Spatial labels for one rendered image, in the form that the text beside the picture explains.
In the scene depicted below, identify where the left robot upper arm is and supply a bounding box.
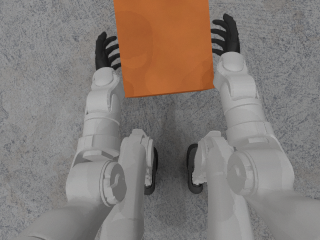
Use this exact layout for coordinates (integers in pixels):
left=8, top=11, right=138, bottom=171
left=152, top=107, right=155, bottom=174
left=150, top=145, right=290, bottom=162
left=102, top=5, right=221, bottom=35
left=12, top=160, right=127, bottom=240

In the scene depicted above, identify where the right robot foot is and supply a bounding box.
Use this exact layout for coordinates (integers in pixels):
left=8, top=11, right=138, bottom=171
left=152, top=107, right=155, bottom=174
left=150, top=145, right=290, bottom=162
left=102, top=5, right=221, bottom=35
left=186, top=143, right=204, bottom=194

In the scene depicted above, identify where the robot right hand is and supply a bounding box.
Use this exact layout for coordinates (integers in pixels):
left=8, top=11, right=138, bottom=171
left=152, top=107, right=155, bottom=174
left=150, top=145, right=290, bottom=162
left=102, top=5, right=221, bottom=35
left=210, top=13, right=240, bottom=56

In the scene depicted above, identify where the robot right forearm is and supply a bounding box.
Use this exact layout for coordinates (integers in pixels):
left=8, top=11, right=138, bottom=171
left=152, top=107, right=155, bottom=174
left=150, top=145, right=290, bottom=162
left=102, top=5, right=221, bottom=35
left=213, top=51, right=295, bottom=180

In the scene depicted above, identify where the right robot upper arm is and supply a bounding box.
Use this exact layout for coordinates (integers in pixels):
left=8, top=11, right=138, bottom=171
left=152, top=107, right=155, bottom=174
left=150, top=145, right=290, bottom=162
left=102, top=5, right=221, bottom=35
left=226, top=148, right=320, bottom=240

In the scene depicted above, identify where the robot left forearm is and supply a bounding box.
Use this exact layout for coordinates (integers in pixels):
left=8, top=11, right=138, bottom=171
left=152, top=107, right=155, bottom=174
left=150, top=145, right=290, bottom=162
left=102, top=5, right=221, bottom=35
left=65, top=67, right=125, bottom=197

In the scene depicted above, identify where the carton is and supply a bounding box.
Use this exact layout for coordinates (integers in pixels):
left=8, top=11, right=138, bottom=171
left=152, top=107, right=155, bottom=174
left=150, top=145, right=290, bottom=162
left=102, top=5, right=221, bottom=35
left=113, top=0, right=215, bottom=98

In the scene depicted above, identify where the robot left hand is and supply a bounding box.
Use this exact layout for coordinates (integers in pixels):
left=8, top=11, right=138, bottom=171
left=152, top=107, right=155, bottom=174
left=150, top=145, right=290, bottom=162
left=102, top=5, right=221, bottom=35
left=95, top=31, right=121, bottom=71

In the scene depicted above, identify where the robot right thigh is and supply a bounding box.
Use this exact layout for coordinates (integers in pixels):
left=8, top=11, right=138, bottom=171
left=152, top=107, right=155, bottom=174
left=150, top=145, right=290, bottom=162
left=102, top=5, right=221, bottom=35
left=196, top=136, right=255, bottom=240

